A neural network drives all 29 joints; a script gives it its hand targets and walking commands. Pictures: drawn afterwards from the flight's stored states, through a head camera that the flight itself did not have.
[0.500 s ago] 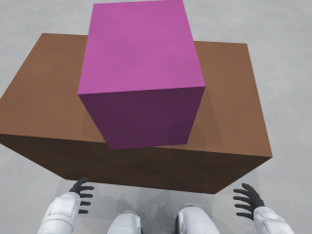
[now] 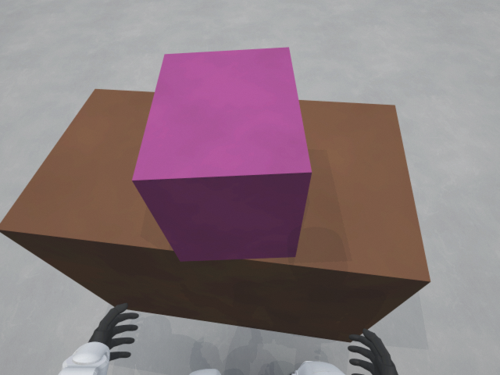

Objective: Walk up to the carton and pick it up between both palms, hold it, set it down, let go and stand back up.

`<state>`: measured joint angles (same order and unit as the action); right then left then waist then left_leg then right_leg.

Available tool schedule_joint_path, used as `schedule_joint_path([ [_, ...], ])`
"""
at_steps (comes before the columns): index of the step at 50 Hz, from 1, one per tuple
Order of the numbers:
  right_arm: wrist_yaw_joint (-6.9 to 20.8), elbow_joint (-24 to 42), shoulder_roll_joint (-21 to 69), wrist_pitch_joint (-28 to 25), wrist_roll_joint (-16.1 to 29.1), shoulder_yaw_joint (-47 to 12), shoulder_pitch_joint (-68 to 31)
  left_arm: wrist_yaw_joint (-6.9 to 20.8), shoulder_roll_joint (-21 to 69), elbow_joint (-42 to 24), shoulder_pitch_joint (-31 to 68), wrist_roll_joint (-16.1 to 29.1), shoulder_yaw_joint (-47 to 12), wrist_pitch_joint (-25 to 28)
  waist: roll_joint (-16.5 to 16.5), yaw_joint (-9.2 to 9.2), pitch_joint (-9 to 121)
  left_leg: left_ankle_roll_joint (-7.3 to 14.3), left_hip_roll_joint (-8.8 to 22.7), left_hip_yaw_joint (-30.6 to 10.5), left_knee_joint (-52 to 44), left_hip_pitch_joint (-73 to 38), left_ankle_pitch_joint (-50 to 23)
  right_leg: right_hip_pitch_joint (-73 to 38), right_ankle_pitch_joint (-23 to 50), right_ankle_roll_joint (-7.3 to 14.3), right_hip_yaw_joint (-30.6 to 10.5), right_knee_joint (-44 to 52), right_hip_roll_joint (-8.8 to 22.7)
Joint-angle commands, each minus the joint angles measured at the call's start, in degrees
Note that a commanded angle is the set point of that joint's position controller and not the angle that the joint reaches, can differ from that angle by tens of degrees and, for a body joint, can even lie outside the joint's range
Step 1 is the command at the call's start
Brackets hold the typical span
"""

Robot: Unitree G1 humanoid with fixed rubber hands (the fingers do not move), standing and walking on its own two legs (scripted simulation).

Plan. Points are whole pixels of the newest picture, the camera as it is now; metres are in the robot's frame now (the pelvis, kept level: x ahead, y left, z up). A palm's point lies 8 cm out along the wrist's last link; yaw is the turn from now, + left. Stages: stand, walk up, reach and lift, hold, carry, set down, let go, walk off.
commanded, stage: reach and lift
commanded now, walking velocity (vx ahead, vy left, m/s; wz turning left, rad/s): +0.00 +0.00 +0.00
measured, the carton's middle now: (232, 159) +0.48 +0.05 +0.03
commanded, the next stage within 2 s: none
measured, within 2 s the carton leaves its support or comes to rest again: neither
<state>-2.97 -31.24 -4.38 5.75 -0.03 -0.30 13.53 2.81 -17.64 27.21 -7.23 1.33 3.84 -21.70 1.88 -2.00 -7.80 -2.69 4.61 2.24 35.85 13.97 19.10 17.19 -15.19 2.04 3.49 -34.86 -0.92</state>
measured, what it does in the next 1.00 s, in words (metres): stands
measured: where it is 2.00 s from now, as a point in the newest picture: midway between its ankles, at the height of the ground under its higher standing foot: outside the picture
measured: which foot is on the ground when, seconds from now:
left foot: down 0.00-1.00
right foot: down 0.00-1.00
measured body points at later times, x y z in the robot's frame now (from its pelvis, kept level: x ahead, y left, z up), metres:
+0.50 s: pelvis +0.02 +0.01 +0.02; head +0.03 +0.02 +0.47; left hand +0.17 +0.27 -0.06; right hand +0.16 -0.17 -0.07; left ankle +0.00 +0.15 -0.73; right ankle +0.04 -0.09 -0.73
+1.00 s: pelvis +0.04 +0.03 +0.02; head +0.03 +0.04 +0.47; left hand +0.19 +0.27 -0.02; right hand +0.19 -0.17 -0.04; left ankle +0.00 +0.15 -0.73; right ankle +0.04 -0.09 -0.73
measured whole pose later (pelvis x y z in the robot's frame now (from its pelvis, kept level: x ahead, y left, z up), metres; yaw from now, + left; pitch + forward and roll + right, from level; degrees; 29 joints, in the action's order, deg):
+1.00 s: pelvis +0.04 +0.03 +0.02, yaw +0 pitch -5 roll -1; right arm -0.5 -28.2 -6.3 -18.1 6.3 0.1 21.3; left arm -1.0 -13.4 19.8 -21.8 6.7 -1.5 10.9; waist 0.2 2.7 -3.7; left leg -0.5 2.5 3.8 22.0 0.8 15.7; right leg 3.2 -10.5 -0.2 2.3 -19.1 0.4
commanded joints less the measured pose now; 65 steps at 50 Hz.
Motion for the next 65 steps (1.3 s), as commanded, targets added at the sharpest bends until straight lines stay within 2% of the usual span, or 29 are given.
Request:
schedule_joint_path([
  [1, -1.2, 11.6, -4.6, -3.6, 1.1, 0.4, -1.5, 0.3, -7.0, -4.8, -0.7, -0.4, 4.1, 3.0, -6.4, 1.06, 11.1, 2.5, -3.3, 4.2, -9.4, 1.4, -9.5, -13.6, 16.6, -3.5, -2.3, 9.5, 1.9],
  [4, -0.9, 8.8, -3.5, -3.6, 3.0, -0.4, -0.1, 0.3, -6.4, -4.3, 0.1, -1.3, 5.3, 4.5, -1.1, 2.18, 6.7, 2.4, -3.6, 4.5, -12.8, -2.6, -9.1, -11.7, 9.9, -2.2, -2.3, 13.9, 2.0],
  [5, -0.6, 9.0, -3.0, -3.4, 3.4, -0.9, 1.3, 0.3, -6.3, -3.8, 0.2, -1.3, 4.8, 5.1, -2.1, 1.5, 5.9, 2.5, -3.6, 4.3, -14.2, -3.2, -9.3, -13.0, 9.1, -2.1, -1.7, 14.6, 1.1],
  [7, -0.6, 9.7, -2.9, -3.9, 2.7, -0.1, -0.1, -0.2, -5.7, -6.2, 2.6, -1.5, 4.7, 6.8, -0.3, 2.03, 5.3, 2.6, -3.5, 4.3, -15.0, -3.5, -7.7, -12.3, 5.3, -1.6, -1.8, 16.2, 1.5],
  [13, 0.0, 11.1, -2.8, -7.3, 1.1, 2.4, 2.5, -1.7, -6.0, -9.7, 1.1, -0.6, 3.3, 12.7, 5.1, 1.7, 5.9, 3.3, -2.0, 4.6, -19.7, 0.7, -2.7, -18.9, 5.8, -1.1, -2.1, 14.7, -1.0],
  [16, 0.5, 10.7, -2.2, -9.4, 1.2, 2.2, 3.1, -2.4, -5.4, -9.0, -0.2, 1.1, 1.8, 16.0, 4.3, 1.91, 6.6, 3.3, -1.8, 4.3, -20.5, 2.0, -3.0, -20.8, 5.4, -0.9, -2.4, 14.5, -0.2],
  [17, 0.4, 11.8, -2.4, -10.7, 0.4, 2.1, 1.9, -2.6, -5.8, -9.8, -0.1, 0.7, 1.9, 17.0, 4.5, 2.95, 7.6, 2.7, -2.4, 4.4, -18.8, 1.8, -5.4, -19.8, 6.0, -0.8, -2.5, 14.8, 0.1],
  [18, 0.4, 11.5, -2.0, -11.6, 0.5, 2.3, 2.1, -2.7, -5.6, -8.6, -1.2, 1.8, 1.9, 17.9, 3.0, 2.2, 7.2, 2.6, -2.3, 3.8, -18.6, 1.0, -5.9, -19.6, 5.8, -0.6, -2.6, 15.5, 0.3],
  [19, 0.3, 12.3, -2.5, -12.6, 0.3, 2.3, 1.0, -2.7, -5.3, -8.6, -2.3, 2.0, 1.7, 18.6, 0.2, 3.57, 8.1, 2.1, -3.2, 4.3, -17.0, -1.5, -8.7, -17.1, 5.6, -0.8, -2.6, 16.0, 0.7],
  [21, 0.3, 11.3, -2.3, -14.4, 0.9, 2.2, 1.9, -2.6, -5.4, -8.1, -2.7, 3.3, 0.7, 19.9, -0.1, 2.49, 7.4, 1.6, -3.4, 3.5, -16.5, -3.8, -12.0, -15.2, 6.6, 0.0, -3.0, 17.1, 0.8],
  [22, 0.2, 10.9, -2.4, -15.3, 0.7, 2.5, 1.2, -2.4, -4.9, -8.2, -2.6, 3.8, 0.4, 20.8, -1.0, 3.23, 9.0, 1.5, -3.6, 3.9, -16.0, -5.5, -14.3, -14.9, 7.9, -0.4, -2.7, 17.0, 0.9],
  [27, 0.7, 10.1, -3.1, -18.5, 2.4, 0.8, 3.6, -1.7, -4.0, -8.6, -6.4, 4.3, 0.4, 23.8, -1.4, 4.04, 8.0, 0.8, -4.2, 3.0, -16.4, -9.7, -19.7, -13.2, 9.2, -0.4, -2.8, 18.1, 0.8],
  [28, 0.8, 10.1, -3.4, -18.9, 2.8, 0.6, 4.2, -1.6, -3.2, -8.6, -7.5, 4.5, 0.2, 24.2, -1.5, 3.12, 8.3, 0.6, -3.9, 2.6, -16.5, -10.6, -20.4, -13.8, 9.9, 0.2, -2.3, 18.6, 0.6],
  [29, 0.6, 9.3, -3.5, -19.4, 3.4, 0.6, 4.0, -1.4, -2.8, -9.5, -8.0, 4.1, 0.2, 24.7, 0.1, 3.95, 8.5, 0.5, -4.0, 2.7, -16.2, -10.8, -21.6, -14.2, 10.4, 0.1, -3.1, 18.6, 0.5],
  [31, 0.9, 8.9, -3.9, -20.1, 4.0, 0.6, 4.6, -1.8, -2.7, -10.8, -9.0, 3.1, 1.0, 25.6, 0.1, 4.2, 7.8, 0.2, -4.2, 2.6, -16.6, -12.6, -21.7, -13.1, 9.5, 0.3, -2.5, 18.8, 0.1],
  [32, 0.8, 8.8, -4.4, -20.4, 3.5, 1.2, 5.0, -1.9, -2.1, -11.7, -8.0, 3.4, 0.0, 25.9, 0.2, 2.64, 6.3, 0.3, -3.8, 1.7, -17.5, -12.0, -20.5, -13.4, 8.1, 0.5, -2.3, 18.7, -0.1],
  [36, 1.2, 8.3, -4.6, -21.4, 4.8, 0.8, 5.2, -2.4, -1.1, -12.3, -9.6, 3.6, -0.8, 27.2, 2.2, 3.54, 5.2, 0.1, -4.0, 1.3, -17.7, -11.0, -20.9, -14.1, 8.6, 0.8, -2.7, 19.2, 0.0],
  [39, 1.7, 11.0, -5.4, -23.1, 5.1, 2.1, 3.6, -3.2, -1.2, -15.8, -9.0, 4.5, -1.3, 29.6, 1.0, 4.27, 6.8, 0.0, -4.0, 1.7, -17.1, -10.1, -22.5, -15.4, 9.5, 1.4, -3.0, 19.0, -0.5],
  [42, 2.1, 11.6, -6.0, -24.7, 5.6, 2.2, 5.4, -3.9, -1.4, -17.4, -11.3, 5.0, -2.3, 32.6, 1.8, 3.68, 7.6, -0.3, -4.1, 0.6, -17.0, -9.2, -26.1, -16.3, 11.8, 1.3, -3.4, 18.2, -0.5],
  [44, 2.3, 11.1, -5.8, -25.5, 5.9, 2.0, 5.5, -3.9, -1.7, -15.0, -12.9, 4.7, -1.8, 33.5, 1.0, 4.65, 6.2, -0.4, -5.1, 1.6, -16.3, -9.2, -24.0, -15.7, 11.1, 1.3, -4.0, 18.0, -0.2],
  [46, 2.5, 11.6, -7.7, -26.4, 6.3, 1.9, 5.6, -4.1, -2.1, -15.2, -12.8, 5.3, -2.1, 34.9, -0.1, 3.98, 6.8, 0.2, -4.2, 0.6, -16.8, -8.6, -23.6, -16.7, 10.7, 1.4, -3.5, 17.8, -0.6],
  [48, 2.5, 11.4, -6.1, -27.5, 6.8, 2.2, 5.2, -4.2, -1.1, -16.3, -12.0, 5.6, -3.1, 36.5, 2.2, 5.2, 6.4, -0.1, -4.5, 1.0, -15.9, -7.4, -24.2, -17.2, 10.9, 1.8, -4.1, 17.4, -0.4],
  [50, 2.8, 13.4, -6.5, -28.2, 7.4, 0.9, 4.2, -4.5, -1.4, -16.7, -10.9, 6.4, -3.0, 37.5, -0.5, 4.77, 7.8, 0.3, -4.5, 0.9, -16.7, -7.3, -22.3, -17.0, 10.4, 1.5, -3.9, 17.0, -0.3],
  [53, 2.7, 13.9, -6.5, -29.2, 7.6, 1.0, 3.5, -4.5, -1.9, -16.9, -9.9, 7.5, -3.4, 39.2, 0.9, 4.71, 8.3, 0.0, -4.3, 0.7, -16.0, -6.7, -24.4, -17.2, 11.8, 1.5, -4.4, 16.6, -0.3],
  [56, 2.6, 11.9, -8.0, -29.5, 8.1, 1.7, 2.6, -4.2, -1.1, -13.4, -9.1, 7.6, -3.4, 40.3, -0.6, 5.13, 5.5, 0.1, -4.1, 0.7, -16.5, -6.1, -20.6, -16.4, 8.3, 2.0, -4.4, 16.6, -0.1],
  [59, 1.9, 13.8, -5.9, -29.7, 9.1, 0.1, 1.7, -4.2, -1.5, -14.9, -7.0, 8.8, -3.3, 41.1, 0.1, 5.09, 7.0, 0.5, -4.2, 1.0, -17.2, -6.0, -17.5, -17.1, 6.4, 1.7, -5.0, 16.7, 0.0],
  [60, 1.9, 13.8, -6.2, -29.4, 8.8, 1.9, -1.5, -4.4, -1.5, -14.3, -3.4, 10.1, -3.2, 41.5, 0.0, 3.61, 6.5, 1.1, -3.9, 0.3, -17.5, -4.8, -15.8, -16.0, 4.6, 2.0, -4.9, 16.6, 0.2],
  [63, 2.4, 13.0, -7.2, -28.9, 10.3, 0.6, -1.8, -5.3, -1.2, -13.7, -5.0, 10.1, -3.8, 41.6, 0.8, 5.46, 7.2, 0.6, -4.1, 0.4, -17.4, -5.8, -17.4, -16.6, 6.4, 2.4, -4.7, 16.6, 0.0],
  [65, 2.0, 14.0, -6.0, -27.8, 10.2, 1.3, -2.6, -4.4, -0.9, -11.8, -3.8, 10.5, -4.2, 40.9, -0.3, 4.1, 5.4, 0.8, -4.1, 0.7, -17.4, -4.6, -16.7, -17.7, 5.9, 2.4, -5.0, 17.0, 0.3],
])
